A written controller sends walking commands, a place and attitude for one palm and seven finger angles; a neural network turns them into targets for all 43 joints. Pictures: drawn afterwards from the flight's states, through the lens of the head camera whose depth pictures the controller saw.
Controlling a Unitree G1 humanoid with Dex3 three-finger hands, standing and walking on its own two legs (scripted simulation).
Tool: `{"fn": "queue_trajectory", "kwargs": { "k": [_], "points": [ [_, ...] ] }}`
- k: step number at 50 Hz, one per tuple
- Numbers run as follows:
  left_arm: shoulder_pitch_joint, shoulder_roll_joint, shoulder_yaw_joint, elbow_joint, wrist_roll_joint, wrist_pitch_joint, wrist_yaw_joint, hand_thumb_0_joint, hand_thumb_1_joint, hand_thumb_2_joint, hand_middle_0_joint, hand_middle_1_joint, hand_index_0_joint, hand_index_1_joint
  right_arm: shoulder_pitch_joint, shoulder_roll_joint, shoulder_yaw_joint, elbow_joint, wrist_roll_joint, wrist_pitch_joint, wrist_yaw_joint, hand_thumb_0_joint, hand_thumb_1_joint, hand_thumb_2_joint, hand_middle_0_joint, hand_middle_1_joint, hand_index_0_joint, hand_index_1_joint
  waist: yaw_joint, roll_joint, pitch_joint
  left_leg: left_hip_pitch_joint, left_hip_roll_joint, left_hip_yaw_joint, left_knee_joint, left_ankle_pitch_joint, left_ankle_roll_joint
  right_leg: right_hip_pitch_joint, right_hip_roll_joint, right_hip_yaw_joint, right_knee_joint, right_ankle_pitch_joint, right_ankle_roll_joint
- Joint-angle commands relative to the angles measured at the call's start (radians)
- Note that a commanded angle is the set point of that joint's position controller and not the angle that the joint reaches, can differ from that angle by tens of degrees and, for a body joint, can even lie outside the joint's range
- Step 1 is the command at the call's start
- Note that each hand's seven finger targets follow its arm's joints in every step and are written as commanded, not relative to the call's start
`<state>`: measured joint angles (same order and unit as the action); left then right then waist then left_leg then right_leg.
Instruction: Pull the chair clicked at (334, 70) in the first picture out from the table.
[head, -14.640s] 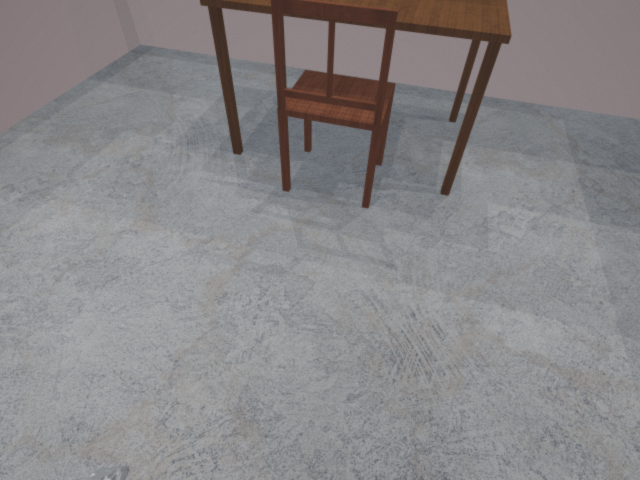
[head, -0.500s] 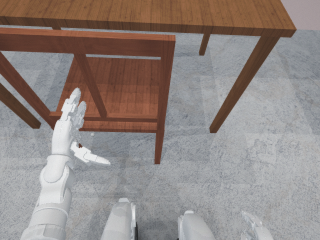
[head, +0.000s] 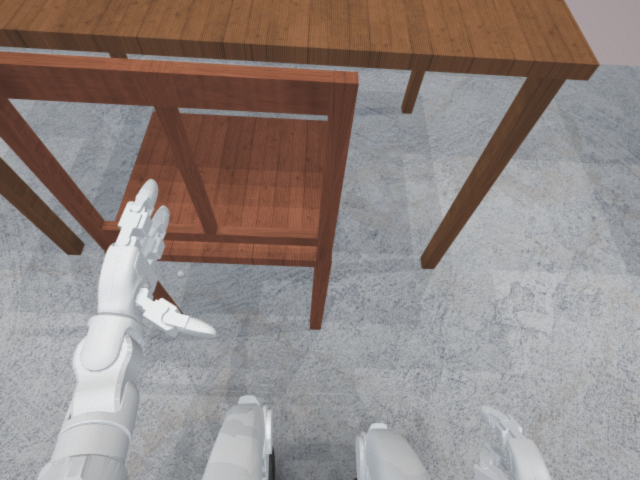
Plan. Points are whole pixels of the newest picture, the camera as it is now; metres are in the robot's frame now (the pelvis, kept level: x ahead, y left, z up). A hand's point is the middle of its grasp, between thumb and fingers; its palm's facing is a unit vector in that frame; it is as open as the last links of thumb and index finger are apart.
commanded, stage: push the fingers through the gap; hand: left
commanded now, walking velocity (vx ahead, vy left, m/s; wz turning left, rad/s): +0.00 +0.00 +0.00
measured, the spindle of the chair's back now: (192, 179) +0.51 +0.19 +0.01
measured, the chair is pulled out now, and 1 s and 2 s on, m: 0.00 0.00 0.00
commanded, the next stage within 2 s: hook a spindle and tug to test in 1.62 s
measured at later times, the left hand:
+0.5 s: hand (189, 243) +0.40 +0.18 +0.02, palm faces -0.01 -1.00 -0.02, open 16.9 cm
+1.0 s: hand (202, 207) +0.45 +0.17 +0.02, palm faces +0.00 -1.00 -0.03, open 16.9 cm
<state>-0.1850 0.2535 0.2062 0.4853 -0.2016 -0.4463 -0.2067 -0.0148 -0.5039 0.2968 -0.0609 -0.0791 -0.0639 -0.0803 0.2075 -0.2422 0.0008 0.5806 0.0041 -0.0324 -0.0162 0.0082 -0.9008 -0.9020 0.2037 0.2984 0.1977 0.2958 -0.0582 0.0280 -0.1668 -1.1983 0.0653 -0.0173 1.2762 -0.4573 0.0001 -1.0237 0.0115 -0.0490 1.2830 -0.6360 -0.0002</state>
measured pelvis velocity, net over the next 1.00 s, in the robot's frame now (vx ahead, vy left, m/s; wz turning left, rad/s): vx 0.00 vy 0.01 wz -0.02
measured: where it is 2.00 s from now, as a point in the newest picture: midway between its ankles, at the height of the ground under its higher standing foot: outside the picture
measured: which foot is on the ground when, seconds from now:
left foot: down 0.00-1.00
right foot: down 0.00-1.00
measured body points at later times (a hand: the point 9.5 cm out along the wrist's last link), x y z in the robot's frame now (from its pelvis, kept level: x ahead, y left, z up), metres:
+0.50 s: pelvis +0.00 +0.01 +0.00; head +0.11 +0.03 +0.43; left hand +0.39 +0.23 +0.02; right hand +0.10 -0.25 -0.11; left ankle +0.07 +0.12 -0.62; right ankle -0.01 -0.12 -0.62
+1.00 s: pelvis +0.00 +0.01 -0.01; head +0.13 +0.02 +0.42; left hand +0.45 +0.22 +0.03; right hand +0.07 -0.26 -0.13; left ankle +0.07 +0.12 -0.62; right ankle -0.01 -0.12 -0.62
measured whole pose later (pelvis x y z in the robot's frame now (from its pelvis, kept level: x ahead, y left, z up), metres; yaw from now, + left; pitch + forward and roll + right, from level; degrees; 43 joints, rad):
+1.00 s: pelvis +0.00 +0.01 -0.01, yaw -1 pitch +25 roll -4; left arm -0.62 0.32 0.29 0.89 -0.12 -0.47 -0.16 -0.01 -0.50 0.30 -0.06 -0.08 -0.06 -0.08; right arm 0.27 -0.24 0.01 0.64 -0.02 0.04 0.01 0.01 -0.90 -0.90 0.20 0.30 0.20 0.30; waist -0.11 0.04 -0.16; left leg -1.29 0.07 -0.02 1.31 -0.46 0.01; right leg -1.11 0.02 -0.04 1.31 -0.63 0.01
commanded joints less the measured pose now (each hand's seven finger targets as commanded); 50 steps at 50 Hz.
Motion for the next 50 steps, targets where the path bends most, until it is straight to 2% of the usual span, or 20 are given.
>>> {"fn": "queue_trajectory", "kwargs": {
  "k": [1, 3, 7, 9, 11, 13, 15, 19, 20, 24, 25, 27, 29, 31, 33, 36, 40, 43, 48, 50],
  "points": [
    [-0.202, 0.117, 0.010, -0.213, -0.015, -0.062, -0.007, 0.000, -0.500, 0.300, -0.060, -0.080, -0.060, -0.080, 0.038, -0.150, -0.064, -0.110, 0.005, -0.032, -0.014, 0.000, -0.900, -0.900, 0.200, 0.300, 0.200, 0.300, -0.021, 0.018, -0.360, 0.439, -0.028, -0.024, -0.134, 0.188, 0.024, 0.028, 0.016, 0.008, -0.213, 0.293, -0.020],
    [-0.285, 0.145, 0.029, -0.171, -0.009, -0.064, -0.004, 0.000, -0.500, 0.300, -0.060, -0.080, -0.060, -0.080, 0.044, -0.158, -0.061, -0.091, 0.004, -0.032, -0.022, 0.000, -0.900, -0.900, 0.200, 0.300, 0.200, 0.300, -0.040, -0.003, -0.312, 0.398, -0.028, -0.027, -0.122, 0.137, 0.028, -0.010, 0.018, 0.010, -0.216, 0.245, -0.019],
    [-0.372, 0.147, 0.028, -0.161, 0.002, -0.079, -0.002, 0.000, -0.500, 0.300, -0.060, -0.080, -0.060, -0.080, 0.050, -0.155, -0.061, -0.082, 0.000, -0.039, -0.028, 0.000, -0.900, -0.900, 0.200, 0.300, 0.200, 0.300, -0.033, 0.063, -0.367, 0.446, -0.030, -0.030, -0.119, 0.149, 0.022, -0.033, 0.015, 0.009, -0.206, 0.235, -0.026],
    [-0.413, 0.196, 0.062, -0.157, 0.007, -0.083, 0.003, 0.000, -0.500, 0.300, -0.060, -0.080, -0.060, -0.080, 0.060, -0.161, -0.060, -0.072, -0.004, -0.039, -0.028, 0.000, -0.900, -0.900, 0.200, 0.300, 0.200, 0.300, -0.025, 0.074, -0.403, 0.465, -0.027, -0.039, -0.116, 0.175, 0.020, -0.028, 0.017, 0.008, -0.196, 0.249, -0.029],
    [-0.404, 0.160, 0.038, -0.140, 0.003, -0.077, 0.002, 0.000, -0.500, 0.300, -0.060, -0.080, -0.060, -0.080, 0.061, -0.156, -0.060, -0.074, -0.003, -0.038, -0.024, 0.000, -0.900, -0.900, 0.200, 0.300, 0.200, 0.300, -0.023, 0.072, -0.408, 0.481, -0.028, -0.039, -0.122, 0.190, 0.018, -0.021, 0.017, 0.005, -0.201, 0.260, -0.029],
    [-0.361, 0.190, 0.066, -0.108, 0.009, -0.065, 0.006, 0.000, -0.500, 0.300, -0.060, -0.080, -0.060, -0.080, 0.070, -0.162, -0.062, -0.076, -0.003, -0.031, -0.021, 0.000, -0.900, -0.900, 0.200, 0.300, 0.200, 0.300, -0.012, 0.067, -0.428, 0.491, -0.025, -0.045, -0.128, 0.221, 0.017, -0.013, 0.021, -0.001, -0.191, 0.278, -0.033],
    [-0.383, 0.129, 0.015, -0.117, 0.010, -0.054, 0.009, 0.000, -0.500, 0.300, -0.060, -0.080, -0.060, -0.080, 0.072, -0.154, -0.063, -0.076, -0.002, -0.025, -0.014, 0.000, -0.900, -0.900, 0.200, 0.300, 0.200, 0.300, -0.023, 0.075, -0.428, 0.515, -0.025, -0.046, -0.134, 0.227, 0.015, -0.027, 0.019, -0.005, -0.198, 0.282, -0.029],
    [-0.423, 0.198, 0.076, -0.024, 0.023, -0.039, 0.025, 0.000, -0.500, 0.300, -0.060, -0.080, -0.060, -0.080, 0.084, -0.164, -0.060, -0.069, -0.002, -0.005, -0.013, 0.000, -0.900, -0.900, 0.200, 0.300, 0.200, 0.300, -0.031, 0.008, -0.369, 0.422, -0.027, -0.035, -0.127, 0.184, 0.021, -0.012, 0.020, 0.003, -0.203, 0.270, -0.025],
    [-0.472, 0.173, 0.055, -0.044, 0.021, -0.048, 0.026, 0.000, -0.500, 0.300, -0.060, -0.080, -0.060, -0.080, 0.084, -0.158, -0.060, -0.070, -0.003, -0.006, -0.013, 0.000, -0.900, -0.900, 0.200, 0.300, 0.200, 0.300, -0.038, 0.026, -0.387, 0.429, -0.029, -0.032, -0.124, 0.176, 0.022, -0.016, 0.018, 0.005, -0.204, 0.262, -0.023],
    [-0.515, 0.205, 0.075, -0.051, 0.030, -0.078, 0.031, 0.000, -0.500, 0.300, -0.060, -0.080, -0.060, -0.080, 0.098, -0.162, -0.062, -0.064, -0.008, -0.001, -0.009, 0.000, -0.900, -0.900, 0.200, 0.300, 0.200, 0.300, -0.029, 0.079, -0.425, 0.490, -0.025, -0.045, -0.128, 0.210, 0.014, -0.038, 0.021, 0.000, -0.192, 0.265, -0.031],
    [-0.524, 0.174, 0.050, -0.033, 0.029, -0.079, 0.029, 0.000, -0.500, 0.300, -0.060, -0.080, -0.060, -0.080, 0.100, -0.159, -0.061, -0.061, -0.008, 0.000, -0.007, 0.000, -0.900, -0.900, 0.200, 0.300, 0.200, 0.300, -0.040, 0.080, -0.415, 0.496, -0.025, -0.046, -0.129, 0.207, 0.014, -0.048, 0.022, -0.002, -0.197, 0.262, -0.030],
    [-0.548, 0.204, 0.079, 0.028, 0.031, -0.076, 0.028, 0.000, -0.500, 0.300, -0.060, -0.080, -0.060, -0.080, 0.110, -0.165, -0.063, -0.046, -0.010, 0.005, -0.009, 0.000, -0.900, -0.900, 0.200, 0.300, 0.200, 0.300, -0.048, 0.040, -0.398, 0.458, -0.024, -0.044, -0.118, 0.187, 0.018, -0.050, 0.023, 0.001, -0.199, 0.255, -0.027],
    [-0.595, 0.240, 0.099, 0.046, 0.039, -0.081, 0.025, 0.000, -0.500, 0.300, -0.060, -0.080, -0.060, -0.080, 0.115, -0.169, -0.060, -0.041, -0.011, 0.009, -0.009, 0.000, -0.900, -0.900, 0.200, 0.300, 0.200, 0.300, -0.045, 0.069, -0.405, 0.448, -0.025, -0.040, -0.111, 0.186, 0.018, -0.050, 0.021, 0.008, -0.193, 0.255, -0.028],
    [-0.605, 0.207, 0.076, 0.057, 0.037, -0.079, 0.018, 0.000, -0.500, 0.300, -0.060, -0.080, -0.060, -0.080, 0.119, -0.166, -0.063, -0.042, -0.010, 0.013, -0.007, 0.000, -0.900, -0.900, 0.200, 0.300, 0.200, 0.300, -0.051, 0.070, -0.420, 0.469, -0.026, -0.041, -0.112, 0.204, 0.017, -0.051, 0.022, 0.004, -0.195, 0.267, -0.029],
    [-0.634, 0.242, 0.099, 0.088, 0.039, -0.079, 0.016, 0.000, -0.500, 0.300, -0.060, -0.080, -0.060, -0.080, 0.133, -0.172, -0.061, -0.035, -0.012, 0.017, -0.007, 0.000, -0.900, -0.900, 0.200, 0.300, 0.200, 0.300, -0.053, 0.064, -0.425, 0.470, -0.023, -0.050, -0.110, 0.211, 0.018, -0.059, 0.026, 0.001, -0.186, 0.266, -0.032],
    [-0.667, 0.208, 0.069, 0.064, 0.044, -0.080, 0.016, 0.000, -0.500, 0.300, -0.060, -0.080, -0.060, -0.080, 0.142, -0.167, -0.067, -0.033, -0.013, 0.021, -0.002, 0.000, -0.900, -0.900, 0.200, 0.300, 0.200, 0.300, -0.051, 0.114, -0.469, 0.533, -0.021, -0.056, -0.110, 0.260, 0.012, -0.070, 0.024, -0.003, -0.183, 0.291, -0.035],
    [-0.700, 0.193, 0.064, 0.111, 0.051, -0.071, 0.028, 0.000, -0.500, 0.300, -0.060, -0.080, -0.060, -0.080, 0.153, -0.166, -0.068, -0.022, -0.016, 0.030, 0.004, 0.000, -0.900, -0.900, 0.200, 0.300, 0.200, 0.300, -0.065, 0.090, -0.456, 0.517, -0.022, -0.057, -0.105, 0.259, 0.015, -0.081, 0.024, -0.006, -0.185, 0.293, -0.031],
    [-0.747, 0.270, 0.124, 0.188, 0.066, -0.074, 0.043, 0.000, -0.500, 0.300, -0.060, -0.080, -0.060, -0.080, 0.164, -0.173, -0.062, -0.011, -0.020, 0.040, 0.002, 0.000, -0.900, -0.900, 0.200, 0.300, 0.200, 0.300, -0.069, 0.049, -0.409, 0.440, -0.024, -0.050, -0.094, 0.212, 0.021, -0.078, 0.026, 0.000, -0.181, 0.267, -0.029],
    [-0.801, 0.277, 0.129, 0.194, 0.082, -0.100, 0.048, 0.000, -0.500, 0.300, -0.060, -0.080, -0.060, -0.080, 0.174, -0.172, -0.064, -0.019, -0.028, 0.051, 0.009, 0.000, -0.900, -0.900, 0.200, 0.300, 0.200, 0.300, -0.067, 0.099, -0.471, 0.481, -0.023, -0.052, -0.086, 0.250, 0.019, -0.090, 0.029, 0.002, -0.167, 0.284, -0.033],
    [-0.827, 0.266, 0.119, 0.218, 0.084, -0.099, 0.044, 0.000, -0.500, 0.300, -0.060, -0.080, -0.060, -0.080, 0.183, -0.171, -0.065, -0.012, -0.029, 0.057, 0.011, 0.000, -0.900, -0.900, 0.200, 0.300, 0.200, 0.300, -0.076, 0.083, -0.467, 0.478, -0.022, -0.052, -0.082, 0.252, 0.019, -0.087, 0.029, 0.002, -0.172, 0.291, -0.030]
  ]
}}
